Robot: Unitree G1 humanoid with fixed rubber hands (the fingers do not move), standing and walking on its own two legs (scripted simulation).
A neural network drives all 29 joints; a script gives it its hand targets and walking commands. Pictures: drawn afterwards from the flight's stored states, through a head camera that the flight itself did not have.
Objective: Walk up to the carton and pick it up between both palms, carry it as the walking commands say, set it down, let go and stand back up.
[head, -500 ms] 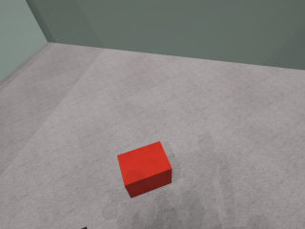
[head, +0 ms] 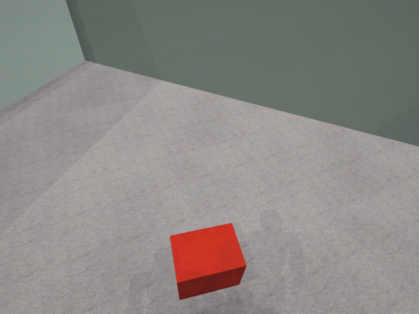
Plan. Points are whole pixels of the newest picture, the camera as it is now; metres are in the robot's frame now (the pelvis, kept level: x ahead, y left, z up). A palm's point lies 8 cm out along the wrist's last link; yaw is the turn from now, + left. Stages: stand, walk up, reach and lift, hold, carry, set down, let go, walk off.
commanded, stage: walk up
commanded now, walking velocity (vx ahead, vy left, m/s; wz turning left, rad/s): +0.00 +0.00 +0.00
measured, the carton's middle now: (205, 261) +0.50 +0.01 -0.66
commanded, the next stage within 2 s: none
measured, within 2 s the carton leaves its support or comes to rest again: neither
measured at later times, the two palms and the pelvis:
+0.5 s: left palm out of the picture +0.01 +0.21 -0.14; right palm out of the picture +0.03 -0.23 -0.14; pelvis +0.03 -0.01 +0.00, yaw +0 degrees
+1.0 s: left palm out of the picture +0.02 +0.19 -0.14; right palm out of the picture +0.03 -0.25 -0.15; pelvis +0.04 -0.03 +0.00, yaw +0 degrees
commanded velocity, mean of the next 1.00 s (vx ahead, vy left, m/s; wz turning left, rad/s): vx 0.00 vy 0.00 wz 0.01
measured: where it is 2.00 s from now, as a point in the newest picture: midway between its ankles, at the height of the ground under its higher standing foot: outside the picture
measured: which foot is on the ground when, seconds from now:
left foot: down 0.00-1.00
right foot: down 0.00-1.00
